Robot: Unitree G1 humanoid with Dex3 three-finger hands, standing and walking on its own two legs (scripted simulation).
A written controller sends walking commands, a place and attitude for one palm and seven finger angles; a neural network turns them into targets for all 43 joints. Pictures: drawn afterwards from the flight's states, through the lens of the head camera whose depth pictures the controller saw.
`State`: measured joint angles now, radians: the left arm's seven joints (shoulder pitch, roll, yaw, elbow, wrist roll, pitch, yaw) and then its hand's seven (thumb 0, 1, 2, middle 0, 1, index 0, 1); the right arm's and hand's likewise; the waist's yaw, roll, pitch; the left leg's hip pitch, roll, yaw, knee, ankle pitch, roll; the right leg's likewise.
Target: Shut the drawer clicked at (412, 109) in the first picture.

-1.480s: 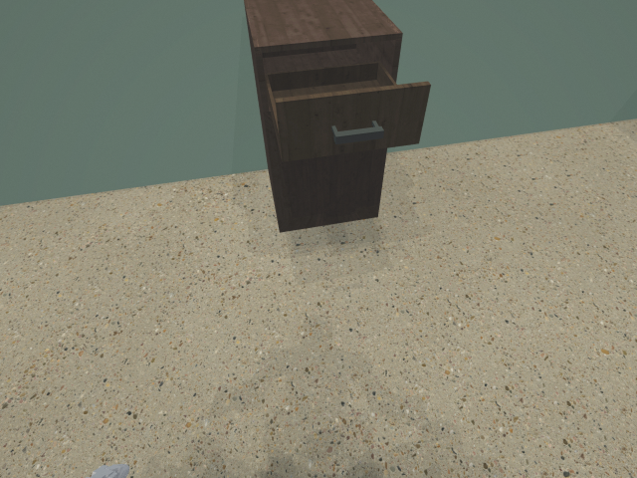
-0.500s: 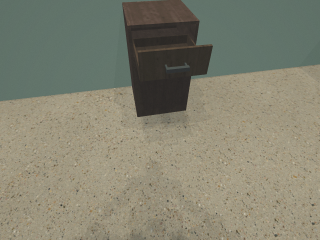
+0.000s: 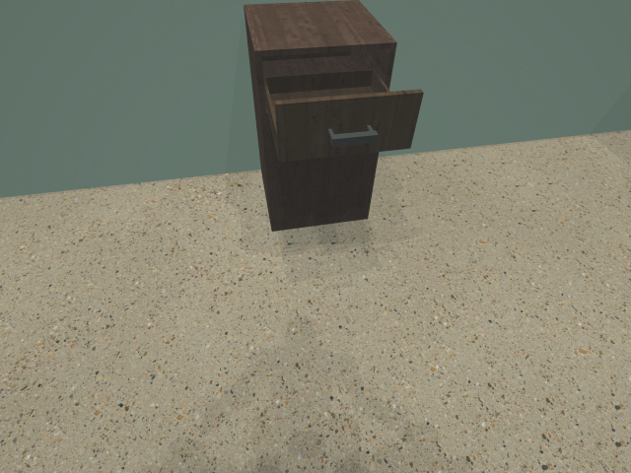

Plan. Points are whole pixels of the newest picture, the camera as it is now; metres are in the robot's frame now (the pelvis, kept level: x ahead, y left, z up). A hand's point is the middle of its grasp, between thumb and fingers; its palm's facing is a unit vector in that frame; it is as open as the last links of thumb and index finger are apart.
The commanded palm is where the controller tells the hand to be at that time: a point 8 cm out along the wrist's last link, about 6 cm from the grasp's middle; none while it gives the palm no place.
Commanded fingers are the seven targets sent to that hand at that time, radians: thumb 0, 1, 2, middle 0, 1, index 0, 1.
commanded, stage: look at it before walking up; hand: left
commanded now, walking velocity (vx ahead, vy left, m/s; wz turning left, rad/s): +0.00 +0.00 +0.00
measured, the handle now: (352, 134) +0.97 -0.04 -0.10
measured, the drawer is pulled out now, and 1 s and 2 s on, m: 0.29 0.29 0.29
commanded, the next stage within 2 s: walk to a spot facing it in 0.06 s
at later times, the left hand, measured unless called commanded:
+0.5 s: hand out of the picture +0.06 +0.20 -0.18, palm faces -0.11 -0.95 -0.29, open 7.4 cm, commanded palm none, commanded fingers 0.00 0.90 0.90 -0.20 -0.30 -0.20 -0.30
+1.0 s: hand out of the picture +0.08 +0.17 -0.16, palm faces -0.25 -0.94 -0.22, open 7.4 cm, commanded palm none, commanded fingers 0.00 0.90 0.90 -0.20 -0.30 -0.20 -0.30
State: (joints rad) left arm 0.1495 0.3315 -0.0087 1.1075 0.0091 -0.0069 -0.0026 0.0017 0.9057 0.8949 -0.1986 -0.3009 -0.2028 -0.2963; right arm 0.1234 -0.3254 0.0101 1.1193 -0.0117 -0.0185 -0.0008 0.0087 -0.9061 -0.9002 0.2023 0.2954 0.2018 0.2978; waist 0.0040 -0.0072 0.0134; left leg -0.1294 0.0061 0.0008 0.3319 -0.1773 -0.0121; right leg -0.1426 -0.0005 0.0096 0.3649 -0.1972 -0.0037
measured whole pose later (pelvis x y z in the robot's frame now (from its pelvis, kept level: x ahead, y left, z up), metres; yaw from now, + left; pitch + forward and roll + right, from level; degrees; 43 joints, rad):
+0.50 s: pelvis -0.01 -0.01 -0.02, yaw -9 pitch -2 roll +3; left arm 0.23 0.26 0.03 0.99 0.02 0.06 -0.01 0.00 0.91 0.90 -0.20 -0.30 -0.20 -0.30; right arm 0.16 -0.24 -0.03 0.99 -0.02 0.01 -0.02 0.01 -0.91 -0.90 0.20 0.30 0.20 0.30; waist 0.03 -0.03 0.07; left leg -0.20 0.05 0.15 0.54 -0.30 -0.03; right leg -0.33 0.01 0.04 0.71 -0.37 0.00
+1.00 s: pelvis +0.04 -0.02 +0.00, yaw -23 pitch +2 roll +1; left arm 0.43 0.18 0.06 0.98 0.02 -0.02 -0.01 0.00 0.91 0.89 -0.20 -0.30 -0.20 -0.30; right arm 0.15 -0.22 -0.07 0.92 -0.02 0.00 0.01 0.01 -0.91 -0.90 0.20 0.29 0.20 0.30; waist 0.08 -0.01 -0.01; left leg -0.45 0.03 -0.02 0.82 -0.32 -0.06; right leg -0.20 0.11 0.21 0.37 -0.20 -0.06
